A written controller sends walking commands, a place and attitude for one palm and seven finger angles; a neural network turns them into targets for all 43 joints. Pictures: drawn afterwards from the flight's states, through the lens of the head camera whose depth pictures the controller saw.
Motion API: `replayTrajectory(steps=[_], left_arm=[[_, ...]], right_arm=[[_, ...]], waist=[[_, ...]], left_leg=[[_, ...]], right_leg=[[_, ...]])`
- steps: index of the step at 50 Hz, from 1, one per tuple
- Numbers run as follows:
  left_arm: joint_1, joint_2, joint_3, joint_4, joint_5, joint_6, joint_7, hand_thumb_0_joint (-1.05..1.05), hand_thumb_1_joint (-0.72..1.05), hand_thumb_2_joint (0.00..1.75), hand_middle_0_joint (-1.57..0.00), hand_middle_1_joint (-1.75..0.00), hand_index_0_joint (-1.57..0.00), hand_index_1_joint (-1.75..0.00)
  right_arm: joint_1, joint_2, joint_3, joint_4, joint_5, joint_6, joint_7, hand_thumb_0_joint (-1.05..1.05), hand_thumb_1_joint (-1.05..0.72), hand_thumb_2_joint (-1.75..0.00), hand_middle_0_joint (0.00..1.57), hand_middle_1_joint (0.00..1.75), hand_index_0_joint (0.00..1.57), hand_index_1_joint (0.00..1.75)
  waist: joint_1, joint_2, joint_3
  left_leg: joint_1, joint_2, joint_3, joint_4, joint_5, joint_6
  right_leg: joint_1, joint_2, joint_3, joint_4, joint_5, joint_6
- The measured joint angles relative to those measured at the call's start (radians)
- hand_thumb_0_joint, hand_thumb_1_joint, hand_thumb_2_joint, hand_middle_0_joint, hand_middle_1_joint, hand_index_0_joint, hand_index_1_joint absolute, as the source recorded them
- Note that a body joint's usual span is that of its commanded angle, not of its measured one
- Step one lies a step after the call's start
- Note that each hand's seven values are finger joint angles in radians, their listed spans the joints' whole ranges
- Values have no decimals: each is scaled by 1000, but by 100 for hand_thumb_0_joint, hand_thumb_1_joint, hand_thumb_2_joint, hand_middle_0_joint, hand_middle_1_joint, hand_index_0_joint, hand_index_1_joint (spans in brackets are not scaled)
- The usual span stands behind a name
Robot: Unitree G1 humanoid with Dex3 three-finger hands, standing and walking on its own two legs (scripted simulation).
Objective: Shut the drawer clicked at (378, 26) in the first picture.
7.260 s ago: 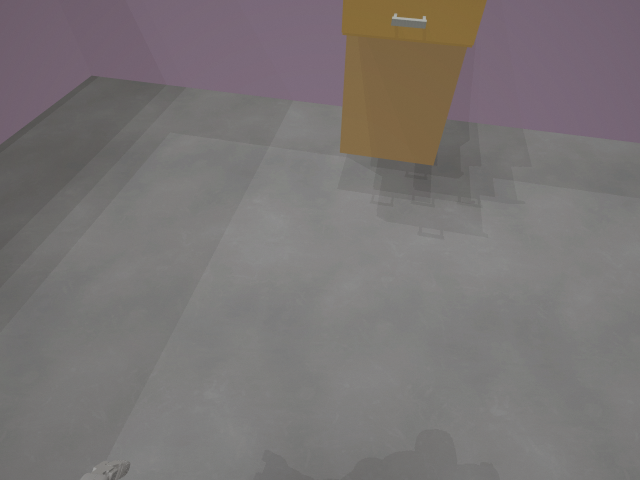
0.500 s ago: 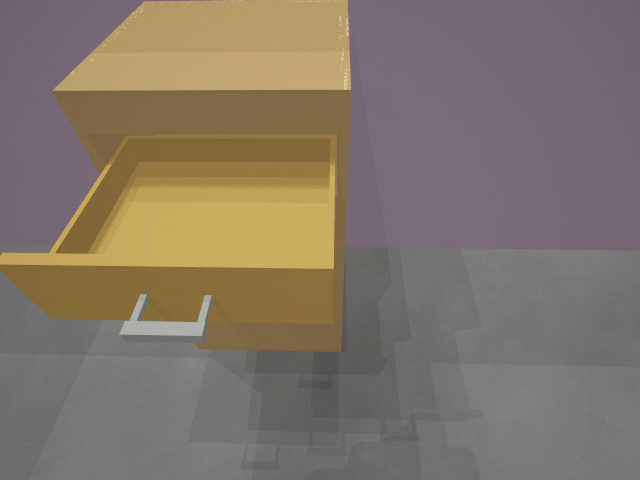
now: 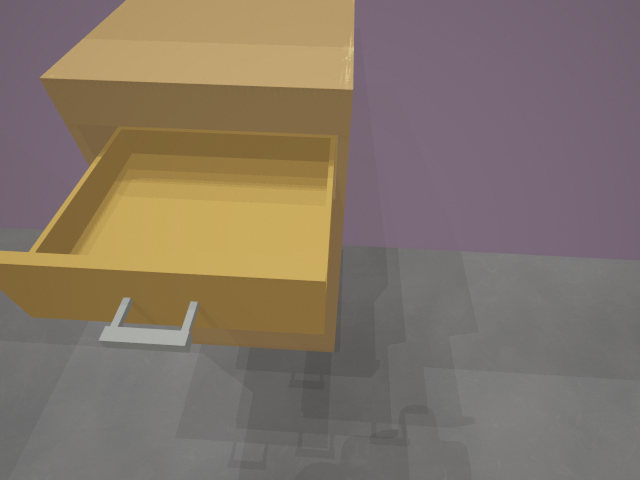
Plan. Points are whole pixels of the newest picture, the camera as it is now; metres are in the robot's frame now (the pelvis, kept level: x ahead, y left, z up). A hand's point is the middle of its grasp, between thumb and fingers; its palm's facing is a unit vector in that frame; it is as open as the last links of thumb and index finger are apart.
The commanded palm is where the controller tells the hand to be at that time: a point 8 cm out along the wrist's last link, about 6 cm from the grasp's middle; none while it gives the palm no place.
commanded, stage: come to a stop and stand still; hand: left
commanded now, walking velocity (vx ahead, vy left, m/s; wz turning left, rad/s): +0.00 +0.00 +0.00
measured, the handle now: (153, 323) +0.30 +0.24 +0.02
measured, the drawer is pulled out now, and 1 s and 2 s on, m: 0.30 0.30 0.30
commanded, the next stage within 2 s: look again from close up in 0.56 s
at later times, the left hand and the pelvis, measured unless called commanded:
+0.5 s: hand out of the picture +0.01 +0.19 -0.17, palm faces +0.03 -0.98 -0.21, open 7.3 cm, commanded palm none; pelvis +0.01 +0.02 +0.00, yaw -1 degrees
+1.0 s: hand out of the picture +0.03 +0.23 -0.18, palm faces -0.02 -0.98 -0.22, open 7.3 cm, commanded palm none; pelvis +0.00 +0.05 -0.01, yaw -2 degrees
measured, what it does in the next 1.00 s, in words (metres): shifts its weight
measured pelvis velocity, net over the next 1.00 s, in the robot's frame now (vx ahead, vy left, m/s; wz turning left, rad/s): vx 0.00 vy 0.05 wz -0.03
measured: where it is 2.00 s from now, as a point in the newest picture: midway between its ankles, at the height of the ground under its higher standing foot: outside the picture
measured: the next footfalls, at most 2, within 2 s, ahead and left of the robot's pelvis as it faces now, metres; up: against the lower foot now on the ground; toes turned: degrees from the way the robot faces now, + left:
none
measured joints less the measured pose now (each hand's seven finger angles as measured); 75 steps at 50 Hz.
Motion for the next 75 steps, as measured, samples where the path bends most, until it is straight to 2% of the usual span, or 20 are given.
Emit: replayTrajectory(steps=[11, 33, 36, 38, 41, 45, 57, 65, 66, 67, 69, 71, 73, 75], left_arm=[[-6, 23, 2, -6, 3, 1, 1, 0, 91, 90, -20, -30, -20, -30], [-32, 53, 2, -18, 3, 0, -2, 0, 91, 90, -20, -30, -20, -30], [-16, 38, -8, -43, 14, -31, 14, 0, 91, 90, -20, -30, -20, -30], [0, 35, -15, -64, 14, -40, 15, 0, 91, 90, -20, -30, -20, -30], [3, 44, -18, -85, 7, -23, 13, 0, 91, 90, -20, -30, -21, -30], [-13, 56, -19, -110, 8, -5, 10, 0, 91, 90, -20, -30, -21, -30], [-32, 103, -19, -123, 7, 9, -5, 0, 91, 90, -20, -30, -20, -30], [-12, 99, -23, -88, 8, 1, 1, 0, 91, 90, -20, -30, -20, -30], [40, 94, 0, -242, -26, 59, 0, 0, 91, 90, -20, -30, -21, -30], [101, 93, 19, -435, -48, 74, 8, 1, 91, 90, -21, -30, -21, -30], [189, 93, 25, -747, -86, 31, 51, 1, 91, 90, -22, -31, -22, -31], [194, 82, 43, -934, -113, -27, 54, 2, 91, 90, -23, -33, -23, -33], [160, 70, 82, -1017, -134, -126, 16, 1, 91, 90, -25, -35, -25, -35], [140, 65, 120, -1050, -158, -245, -57, 1, 91, 90, -28, -38, -28, -38]], right_arm=[[-43, -32, -3, -24, 2, -6, -1, 1, -92, -90, 20, 29, 20, 30], [-28, -31, 5, -17, 3, -8, 7, 1, -91, -90, 20, 29, 20, 30], [-27, -50, 2, -60, 3, -2, 21, 1, -92, -90, 20, 29, 20, 30], [-25, -59, -1, -97, 2, -10, 27, 1, -92, -90, 20, 29, 20, 30], [-15, -56, 1, -127, 0, -22, 26, 1, -91, -90, 20, 29, 20, 30], [-8, -55, 9, -135, 0, -12, 24, 1, -91, -90, 20, 29, 20, 30], [-8, -58, 22, -127, -2, -11, 34, 1, -92, -90, 20, 29, 20, 30], [-15, -61, 24, -105, 3, -13, 35, 1, -91, -90, 20, 29, 20, 30], [0, -63, 22, -140, 13, -25, 31, 1, -91, -90, 20, 29, 20, 30], [22, -61, 23, -177, 21, -70, 14, 1, -91, -90, 20, 29, 20, 30], [48, -59, 13, -232, 38, -169, -8, 1, -91, -90, 20, 30, 20, 30], [46, -66, -5, -288, 40, -225, -13, 1, -91, -90, 20, 30, 20, 30], [11, -76, -22, -340, 30, -244, -9, 1, -91, -90, 20, 30, 20, 30], [-36, -81, -37, -390, 22, -241, 6, 1, -90, -90, 20, 30, 20, 30]], waist=[[8, -12, -1], [3, -11, 7], [0, 16, 6], [-9, 24, 10], [-16, 4, 5], [-9, 8, -5], [-1, -8, -14], [3, -2, -3], [0, -2, -3], [8, -11, -4], [10, -25, -25], [-8, -20, -53], [-21, -8, -89], [-27, -2, -128]], left_leg=[[22, -12, 15, -4, -15, 9], [39, -32, 31, -31, -7, 27], [-51, -18, 21, 99, -63, 60], [-69, -19, 20, 120, -60, 75], [-80, -34, 31, 158, -94, 63], [-86, -42, 30, 192, -110, 73], [-71, -77, 49, 108, -54, 94], [-68, -73, 52, 87, -43, 91], [-81, -71, 48, 98, -47, 91], [-82, -74, 50, 94, -45, 91], [-91, -87, 51, 84, -35, 89], [-134, -95, 33, 117, -38, 87], [-206, -86, 24, 180, -56, 83], [-281, -68, 23, 242, -74, 75]], right_leg=[[18, -14, 13, -5, -9, 12], [30, -36, 23, -29, 1, 31], [-6, -17, 25, -17, 8, 36], [-36, -9, 31, 29, -9, 37], [-67, -29, 41, 109, -54, 46], [-66, -38, 40, 131, -64, 59], [-77, -73, 53, 96, -29, 77], [-70, -69, 56, 66, -15, 79], [-79, -66, 52, 69, -14, 78], [-95, -69, 52, 92, -16, 71], [-138, -85, 40, 158, -25, 54], [-163, -93, 21, 179, -48, 53], [-215, -87, 14, 208, -77, 67], [-295, -72, 18, 273, -87, 60]])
